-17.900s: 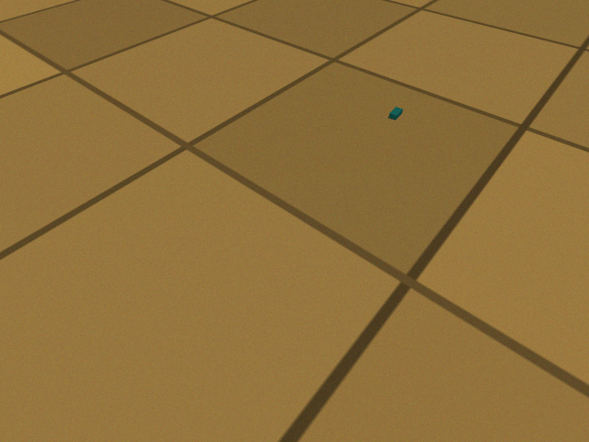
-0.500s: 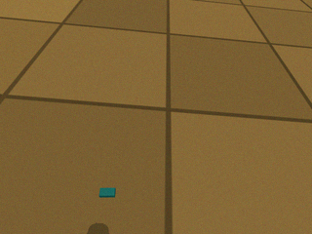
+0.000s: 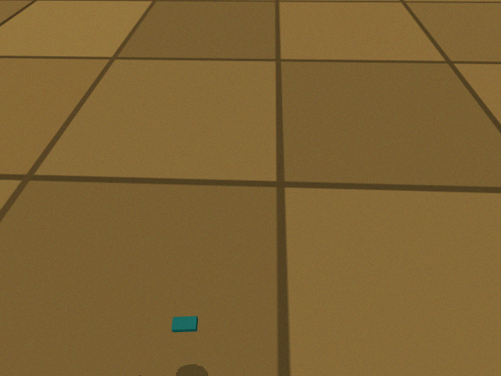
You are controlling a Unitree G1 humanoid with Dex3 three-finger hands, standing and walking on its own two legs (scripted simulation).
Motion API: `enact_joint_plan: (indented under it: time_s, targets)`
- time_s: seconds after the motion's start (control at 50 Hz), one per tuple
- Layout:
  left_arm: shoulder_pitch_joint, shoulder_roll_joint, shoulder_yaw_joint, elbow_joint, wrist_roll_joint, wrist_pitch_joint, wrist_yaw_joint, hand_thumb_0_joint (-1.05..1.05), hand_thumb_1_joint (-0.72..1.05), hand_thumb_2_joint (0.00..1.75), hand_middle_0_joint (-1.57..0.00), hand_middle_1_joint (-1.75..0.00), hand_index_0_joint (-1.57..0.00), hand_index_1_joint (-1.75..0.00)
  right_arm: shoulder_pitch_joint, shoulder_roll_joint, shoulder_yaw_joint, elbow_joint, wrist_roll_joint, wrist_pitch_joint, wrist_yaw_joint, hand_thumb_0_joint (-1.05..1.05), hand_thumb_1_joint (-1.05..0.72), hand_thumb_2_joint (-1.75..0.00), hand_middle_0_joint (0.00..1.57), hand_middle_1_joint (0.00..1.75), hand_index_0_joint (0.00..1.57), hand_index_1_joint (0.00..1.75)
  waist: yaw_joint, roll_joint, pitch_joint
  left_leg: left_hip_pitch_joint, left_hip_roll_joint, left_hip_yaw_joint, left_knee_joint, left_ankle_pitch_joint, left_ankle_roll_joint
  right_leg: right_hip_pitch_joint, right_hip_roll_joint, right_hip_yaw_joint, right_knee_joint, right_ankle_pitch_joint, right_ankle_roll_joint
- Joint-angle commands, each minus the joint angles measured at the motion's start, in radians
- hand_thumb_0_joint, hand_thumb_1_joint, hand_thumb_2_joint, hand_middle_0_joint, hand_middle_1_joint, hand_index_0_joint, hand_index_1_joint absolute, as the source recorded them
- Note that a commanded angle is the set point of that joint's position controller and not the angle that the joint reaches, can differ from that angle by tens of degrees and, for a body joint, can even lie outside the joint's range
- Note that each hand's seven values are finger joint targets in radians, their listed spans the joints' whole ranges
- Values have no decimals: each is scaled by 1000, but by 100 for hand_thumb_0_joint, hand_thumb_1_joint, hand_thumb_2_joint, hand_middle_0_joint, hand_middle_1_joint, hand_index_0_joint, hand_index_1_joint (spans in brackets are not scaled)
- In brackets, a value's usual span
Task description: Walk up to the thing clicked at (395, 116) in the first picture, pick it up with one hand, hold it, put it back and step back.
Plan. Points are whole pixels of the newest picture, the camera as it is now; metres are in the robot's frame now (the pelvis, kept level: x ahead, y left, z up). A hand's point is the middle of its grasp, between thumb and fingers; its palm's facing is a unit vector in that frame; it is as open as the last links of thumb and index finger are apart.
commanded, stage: walk up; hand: left
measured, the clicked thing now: (184, 324) +0.46 +0.29 -0.75
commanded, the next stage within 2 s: stand in 0.82 s
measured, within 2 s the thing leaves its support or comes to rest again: neither
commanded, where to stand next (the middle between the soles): +0.10 +0.04 m, yaw +1 degrees
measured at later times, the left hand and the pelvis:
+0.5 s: hand out of the picture +0.08 +0.25 -0.15, palm faces -0.01 -0.95 -0.32, open 7.4 cm; pelvis +0.00 +0.00 +0.01, yaw +0 degrees
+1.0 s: hand out of the picture +0.08 +0.26 -0.15, palm faces -0.01 -0.94 -0.34, open 7.4 cm; pelvis +0.01 +0.00 +0.01, yaw +1 degrees
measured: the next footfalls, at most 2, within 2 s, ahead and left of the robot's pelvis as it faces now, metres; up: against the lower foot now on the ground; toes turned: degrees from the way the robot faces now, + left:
none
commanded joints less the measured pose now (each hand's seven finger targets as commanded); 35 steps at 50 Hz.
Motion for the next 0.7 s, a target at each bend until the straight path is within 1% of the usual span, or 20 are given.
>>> enact_joint_plan:
  time_s: [0.0,0.02,0.04,0.08,0.14,0.18,0.28,0.32,0.34,0.4,0.42,0.46,0.54,0.6,0.64,0.68]
  targets:
    - [-58,225,50,-29,-1,-14,13,0,90,90,-20,-30,-20,-30,-40,-224,-45,-24,-6,-20,-12,0,-90,-90,20,30,20,30,1,-45,-110,74,67,-67,-115,211,58,32,-95,83,-158,208,-60]
    - [-65,221,49,-21,-1,-12,12,0,90,90,-20,-30,-20,-30,-49,-222,-44,-20,-6,-20,-12,0,-90,-90,20,30,20,30,3,-37,-99,69,66,-70,-130,193,56,35,-93,79,-173,183,-57]
    - [-65,217,47,-18,0,-12,11,0,90,90,-20,-30,-20,-30,-57,-222,-42,-15,-8,-20,-11,0,-90,-90,20,30,20,30,7,-23,-109,82,72,-69,-143,195,58,43,-95,80,-181,185,-55]
    - [-77,215,49,-3,1,-10,10,0,90,90,-20,-30,-20,-30,-60,-221,-41,-2,-10,-19,-11,0,-90,-90,20,30,20,30,5,-19,-113,87,76,-73,-162,206,55,62,-90,70,-194,189,-52]
    - [-89,211,48,13,1,-7,8,0,90,90,-20,-30,-20,-30,-65,-220,-39,14,-10,-20,-12,0,-90,-90,20,30,20,30,5,-4,-101,80,75,-74,-192,177,49,72,-88,69,-216,167,-48]
    - [-86,210,47,22,5,-6,6,0,90,90,-20,-30,-20,-30,-75,-221,-38,18,-12,-20,-11,0,-90,-90,20,30,20,30,7,8,-108,81,77,-75,-204,162,52,83,-86,64,-226,168,-45]
    - [-92,210,49,37,6,-7,5,0,90,90,-20,-30,-20,-30,-67,-216,-37,27,-12,-20,-12,0,-90,-90,20,30,20,30,2,-4,-118,107,78,-69,-214,184,47,85,-88,66,-242,192,-41]
    - [-89,205,49,41,6,-6,4,0,90,90,-20,-30,-20,-30,-67,-218,-37,29,-13,-20,-12,0,-90,-90,20,30,20,30,3,8,-117,108,81,-68,-221,175,47,87,-90,66,-245,190,-40]
    - [-93,206,48,45,6,-5,4,0,90,90,-20,-30,-20,-30,-66,-216,-36,30,-13,-19,-12,0,-90,-90,20,30,20,30,1,9,-99,92,78,-73,-230,156,46,79,-87,65,-249,172,-38]
    - [-74,203,48,53,8,-5,4,0,90,90,-20,-30,-20,-30,-71,-217,-38,28,-13,-18,-12,0,-90,-90,20,30,20,30,5,6,-101,106,82,-75,-233,140,49,71,-87,64,-255,154,-37]
    - [-83,204,49,53,8,-4,4,0,90,90,-20,-30,-20,-30,-62,-215,-38,32,-14,-17,-13,0,-90,-90,20,30,20,30,-1,-2,-93,92,80,-76,-235,133,47,67,-84,67,-259,140,-40]
    - [-75,199,49,56,10,-3,2,0,90,90,-20,-30,-20,-30,-66,-220,-40,33,-15,-18,-13,0,-90,-90,20,30,20,30,0,9,-94,88,82,-81,-244,104,49,71,-83,64,-260,131,-39]
    - [-61,196,49,59,9,-3,2,0,90,90,-20,-30,-20,-30,-63,-218,-42,34,-15,-18,-14,0,-90,-90,20,30,20,30,1,7,-90,88,81,-86,-250,107,47,69,-83,62,-262,123,-38]
    - [-51,196,50,61,11,-5,3,0,90,90,-20,-30,-20,-30,-61,-213,-42,34,-13,-18,-13,0,-90,-90,20,30,20,30,1,-8,-106,105,81,-84,-241,137,48,74,-86,61,-262,142,-36]
    - [-58,196,52,62,10,-6,3,0,90,90,-20,-30,-20,-30,-57,-210,-43,37,-13,-17,-14,0,-90,-90,20,30,20,30,-4,-9,-99,101,74,-84,-240,146,44,74,-87,61,-262,151,-35]
    - [-44,195,49,61,9,-5,4,0,90,90,-20,-30,-20,-30,-72,-214,-43,33,-13,-17,-13,0,-90,-90,20,30,20,30,1,4,-99,104,75,-85,-242,145,46,70,-87,58,-261,163,-33]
